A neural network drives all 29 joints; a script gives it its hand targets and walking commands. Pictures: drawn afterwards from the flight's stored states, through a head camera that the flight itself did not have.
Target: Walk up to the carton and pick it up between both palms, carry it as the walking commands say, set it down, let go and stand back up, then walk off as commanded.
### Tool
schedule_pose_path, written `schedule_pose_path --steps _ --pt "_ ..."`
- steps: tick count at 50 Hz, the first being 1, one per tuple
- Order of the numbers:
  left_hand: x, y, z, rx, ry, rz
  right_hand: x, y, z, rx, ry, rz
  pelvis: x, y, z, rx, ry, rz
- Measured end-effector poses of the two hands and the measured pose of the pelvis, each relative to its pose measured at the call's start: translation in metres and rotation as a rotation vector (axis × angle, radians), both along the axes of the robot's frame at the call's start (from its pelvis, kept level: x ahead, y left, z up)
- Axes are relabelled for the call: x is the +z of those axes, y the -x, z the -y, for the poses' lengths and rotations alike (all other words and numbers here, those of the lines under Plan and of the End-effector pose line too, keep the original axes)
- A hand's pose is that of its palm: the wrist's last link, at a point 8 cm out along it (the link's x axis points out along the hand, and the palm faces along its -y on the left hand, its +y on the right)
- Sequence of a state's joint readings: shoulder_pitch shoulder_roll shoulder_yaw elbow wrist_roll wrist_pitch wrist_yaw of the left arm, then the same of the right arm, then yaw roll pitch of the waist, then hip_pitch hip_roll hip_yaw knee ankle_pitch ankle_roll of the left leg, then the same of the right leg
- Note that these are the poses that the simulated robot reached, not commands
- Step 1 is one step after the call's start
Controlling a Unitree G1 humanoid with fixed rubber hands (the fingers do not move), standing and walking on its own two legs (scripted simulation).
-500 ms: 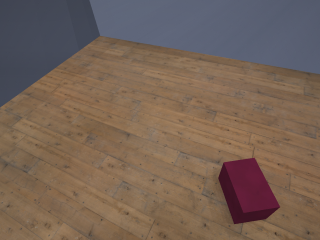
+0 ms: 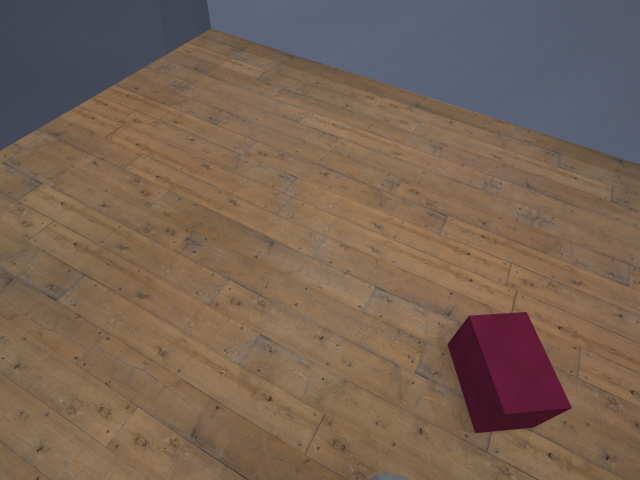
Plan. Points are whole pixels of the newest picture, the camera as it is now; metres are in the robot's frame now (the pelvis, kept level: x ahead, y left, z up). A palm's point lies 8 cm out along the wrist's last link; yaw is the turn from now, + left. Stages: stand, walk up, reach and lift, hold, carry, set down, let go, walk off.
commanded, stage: stand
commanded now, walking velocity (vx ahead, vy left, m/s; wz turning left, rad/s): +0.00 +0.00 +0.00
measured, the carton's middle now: (501, 371) +0.51 -0.57 -0.67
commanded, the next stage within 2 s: walk off in 1.84 s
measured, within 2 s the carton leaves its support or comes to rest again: neither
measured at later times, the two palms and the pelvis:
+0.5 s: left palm out of the picture +0.02 +0.25 -0.13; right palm out of the picture -0.03 -0.21 -0.14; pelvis -0.01 +0.03 +0.01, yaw +0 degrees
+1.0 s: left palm out of the picture -0.04 +0.28 -0.14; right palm out of the picture -0.04 -0.15 -0.13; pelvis -0.02 +0.06 +0.01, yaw -1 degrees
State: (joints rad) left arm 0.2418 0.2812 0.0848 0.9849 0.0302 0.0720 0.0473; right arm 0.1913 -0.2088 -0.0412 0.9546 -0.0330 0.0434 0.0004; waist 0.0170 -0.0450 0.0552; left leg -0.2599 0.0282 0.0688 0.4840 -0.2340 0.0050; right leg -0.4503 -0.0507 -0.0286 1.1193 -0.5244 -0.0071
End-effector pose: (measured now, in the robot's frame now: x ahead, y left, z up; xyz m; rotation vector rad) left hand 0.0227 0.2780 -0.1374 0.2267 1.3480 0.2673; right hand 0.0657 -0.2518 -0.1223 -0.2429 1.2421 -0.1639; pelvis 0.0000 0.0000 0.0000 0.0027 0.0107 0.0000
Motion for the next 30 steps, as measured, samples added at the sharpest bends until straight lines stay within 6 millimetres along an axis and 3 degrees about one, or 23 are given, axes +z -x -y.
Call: schedule_pose_path --steps 4,10,14,19,24,30 --pt "0.008 -0.022 -0.007 -0.038 -0.012 0.062 -0.008 0.008 -0.018 -0.016 -0.022 0.011 0.000 0.003 -0.011 -0.005 -0.014 -0.007" --pt "0.012 -0.034 0.014 -0.069 0.010 0.122 -0.032 0.029 -0.043 -0.040 -0.103 -0.013 -0.005 0.010 -0.016 -0.013 -0.038 0.009" --pt "0.017 -0.024 0.030 -0.087 0.050 0.125 -0.028 0.047 -0.049 -0.069 -0.133 -0.042 0.003 0.010 -0.016 -0.005 -0.025 0.027" --pt "0.009 -0.018 0.038 -0.083 0.104 0.122 -0.023 0.071 -0.045 -0.081 -0.097 -0.088 0.004 0.013 -0.020 0.002 -0.003 0.029" --pt "0.005 -0.002 0.027 -0.051 0.114 0.091 -0.015 0.095 -0.044 -0.110 -0.060 -0.144 0.007 0.014 -0.027 -0.007 0.001 0.036" --pt "0.000 0.021 0.013 -0.036 0.120 0.018 -0.011 0.110 -0.059 -0.123 -0.053 -0.174 0.008 0.015 -0.037 -0.009 0.009 0.039"
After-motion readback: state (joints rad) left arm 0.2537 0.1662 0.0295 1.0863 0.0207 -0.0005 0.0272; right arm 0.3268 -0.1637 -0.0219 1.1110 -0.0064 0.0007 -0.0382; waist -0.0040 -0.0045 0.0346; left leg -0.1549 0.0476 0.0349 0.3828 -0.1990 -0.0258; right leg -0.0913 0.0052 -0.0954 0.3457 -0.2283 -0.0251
